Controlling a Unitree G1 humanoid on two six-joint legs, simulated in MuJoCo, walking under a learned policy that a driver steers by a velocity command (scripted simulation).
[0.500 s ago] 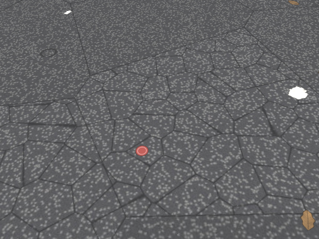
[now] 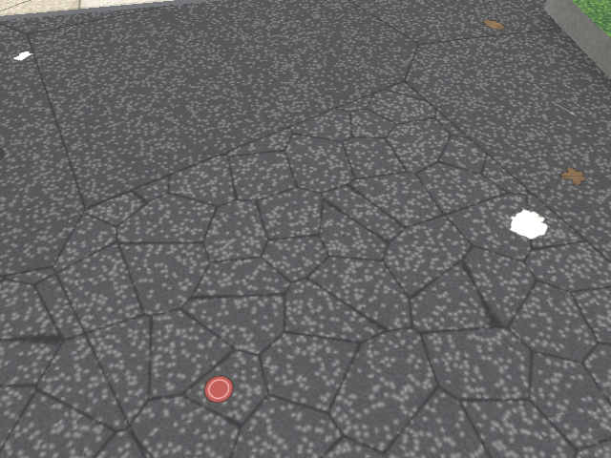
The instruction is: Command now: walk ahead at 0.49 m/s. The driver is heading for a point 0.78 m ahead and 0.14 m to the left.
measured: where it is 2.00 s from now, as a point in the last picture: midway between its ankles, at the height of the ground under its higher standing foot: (267, 341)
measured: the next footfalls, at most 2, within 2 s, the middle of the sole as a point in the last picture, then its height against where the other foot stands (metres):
right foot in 0.22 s outside the picture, level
left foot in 0.80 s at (260, 412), level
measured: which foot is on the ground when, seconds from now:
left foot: down 0.00-0.24, up 0.26-0.78, down 0.80-1.00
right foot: up 0.00-0.20, down 0.22-0.82, up 0.84-1.00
